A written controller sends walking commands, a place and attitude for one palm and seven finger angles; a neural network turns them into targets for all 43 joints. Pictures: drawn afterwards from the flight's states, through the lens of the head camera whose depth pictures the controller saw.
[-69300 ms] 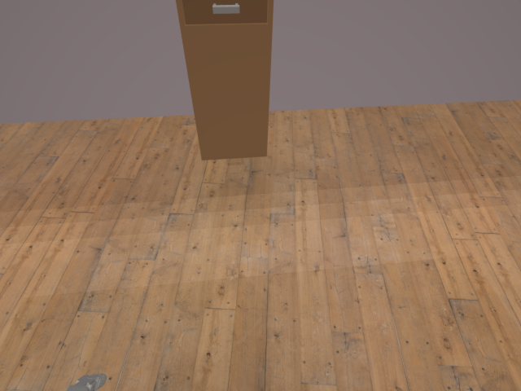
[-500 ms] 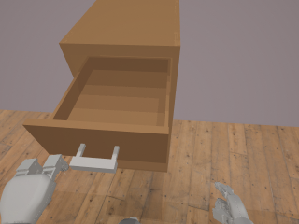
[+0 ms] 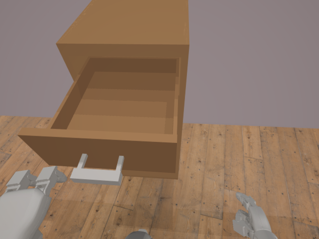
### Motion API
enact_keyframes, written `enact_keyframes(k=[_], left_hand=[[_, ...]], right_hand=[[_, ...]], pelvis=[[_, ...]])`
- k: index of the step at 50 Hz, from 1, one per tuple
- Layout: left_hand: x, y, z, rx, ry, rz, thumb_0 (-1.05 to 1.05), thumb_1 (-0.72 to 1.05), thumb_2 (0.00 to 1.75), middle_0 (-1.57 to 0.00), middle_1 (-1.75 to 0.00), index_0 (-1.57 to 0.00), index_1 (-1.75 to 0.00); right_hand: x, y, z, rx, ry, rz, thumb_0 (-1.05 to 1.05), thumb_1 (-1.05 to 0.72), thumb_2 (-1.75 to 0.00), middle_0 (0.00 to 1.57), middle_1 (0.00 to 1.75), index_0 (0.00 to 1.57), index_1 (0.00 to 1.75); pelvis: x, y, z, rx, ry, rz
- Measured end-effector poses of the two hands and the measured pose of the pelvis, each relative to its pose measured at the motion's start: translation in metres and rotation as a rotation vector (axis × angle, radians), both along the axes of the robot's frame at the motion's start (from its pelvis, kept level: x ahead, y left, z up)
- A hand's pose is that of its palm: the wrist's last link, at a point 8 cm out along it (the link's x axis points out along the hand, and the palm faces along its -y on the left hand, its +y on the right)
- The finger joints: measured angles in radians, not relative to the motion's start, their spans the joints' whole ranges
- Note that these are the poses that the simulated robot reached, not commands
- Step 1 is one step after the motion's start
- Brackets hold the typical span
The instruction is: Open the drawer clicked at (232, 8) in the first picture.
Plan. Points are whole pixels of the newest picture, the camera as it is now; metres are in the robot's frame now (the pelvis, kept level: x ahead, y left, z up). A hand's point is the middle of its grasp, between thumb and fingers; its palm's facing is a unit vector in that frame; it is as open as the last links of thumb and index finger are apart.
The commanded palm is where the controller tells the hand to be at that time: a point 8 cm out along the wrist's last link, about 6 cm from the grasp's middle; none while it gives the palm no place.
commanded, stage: lift the hand off the handle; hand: left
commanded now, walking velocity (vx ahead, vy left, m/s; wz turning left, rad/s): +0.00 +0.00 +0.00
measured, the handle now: (99, 167) +0.25 +0.17 +0.08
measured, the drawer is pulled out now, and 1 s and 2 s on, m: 0.29 0.29 0.29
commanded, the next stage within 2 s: draw the hand back to the body in 1.62 s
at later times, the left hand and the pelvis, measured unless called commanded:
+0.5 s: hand (47, 199) +0.17 +0.26 +0.08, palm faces +0.09 -0.06 -0.99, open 13.8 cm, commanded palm +0.13 +0.25 +0.14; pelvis +0.01 -0.01 +0.01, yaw +0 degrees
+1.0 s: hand (30, 184) +0.17 +0.25 +0.15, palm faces +0.13 -0.06 -0.99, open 13.8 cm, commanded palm +0.13 +0.25 +0.21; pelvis +0.01 +0.00 +0.03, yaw +1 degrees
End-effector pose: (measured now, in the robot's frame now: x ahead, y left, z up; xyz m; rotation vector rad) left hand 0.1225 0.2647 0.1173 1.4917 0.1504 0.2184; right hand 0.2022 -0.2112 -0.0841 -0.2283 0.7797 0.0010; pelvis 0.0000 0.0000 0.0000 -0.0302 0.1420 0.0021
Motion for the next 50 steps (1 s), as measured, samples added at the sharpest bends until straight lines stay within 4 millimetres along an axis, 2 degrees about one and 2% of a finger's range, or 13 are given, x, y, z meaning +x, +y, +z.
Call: enact_keyframes(k=[7,10,13,22,31,39,50], left_hand=[[0.003,-0.009,-0.015,-0.052,0.055,0.011,-0.01,-0.46,0.31,-0.32,-1.21,-0.32,-1.2],[0.006,-0.016,-0.016,-0.044,0.05,-0.029,-0.01,-0.48,0.31,-0.32,-1.2,-0.32,-1.2],[0.007,-0.013,-0.013,-0.007,0.038,-0.037,0.0,-0.48,0.3,-0.32,-1.2,-0.33,-1.2],[0.018,-0.01,0.007,-0.001,-0.035,-0.019,-0.01,-0.49,0.3,-0.32,-1.2,-0.33,-1.2],[0.018,-0.009,0.035,-0.006,-0.028,0.005,-0.01,-0.49,0.3,-0.32,-1.2,-0.32,-1.2],[0.014,-0.017,0.054,-0.014,-0.027,-0.036,-0.01,-0.49,0.3,-0.32,-1.2,-0.32,-1.2],[0.021,-0.013,0.088,0.005,-0.084,-0.032,-0.01,-0.49,0.3,-0.32,-1.2,-0.32,-1.2]], right_hand=[[-0.001,0.003,0.001,0.008,0.003,0.006,0.01,-0.9,-0.9,0.2,0.3,0.2,0.3],[-0.001,0.002,0.002,-0.002,-0.003,0.017,0.01,-0.9,-0.9,0.2,0.3,0.2,0.3],[0.0,0.001,0.003,-0.004,-0.005,0.021,0.01,-0.9,-0.9,0.2,0.3,0.2,0.3],[0.0,-0.003,0.002,0.011,-0.003,-0.005,0.01,-0.9,-0.9,0.2,0.3,0.2,0.3],[0.008,-0.002,0.015,0.026,-0.031,-0.011,0.02,-0.9,-0.9,0.2,0.3,0.2,0.3],[0.02,0.005,0.028,0.024,-0.076,0.026,0.01,-0.9,-0.9,0.2,0.3,0.2,0.3],[0.027,0.018,0.036,0.049,-0.08,0.062,0.01,-0.9,-0.9,0.2,0.3,0.2,0.3]], pelvis=[[0.001,-0.003,0.001,0.003,-0.006,0.003],[0.002,-0.004,0.001,0.003,-0.008,0.002],[0.002,-0.005,0.001,0.002,-0.01,-0.001],[0.004,-0.005,0.003,0.005,-0.019,-0.001],[0.007,-0.004,0.013,0.01,-0.055,-0.001],[0.008,-0.003,0.019,0.011,-0.079,0.003],[0.009,-0.003,0.028,0.014,-0.12,0.013]])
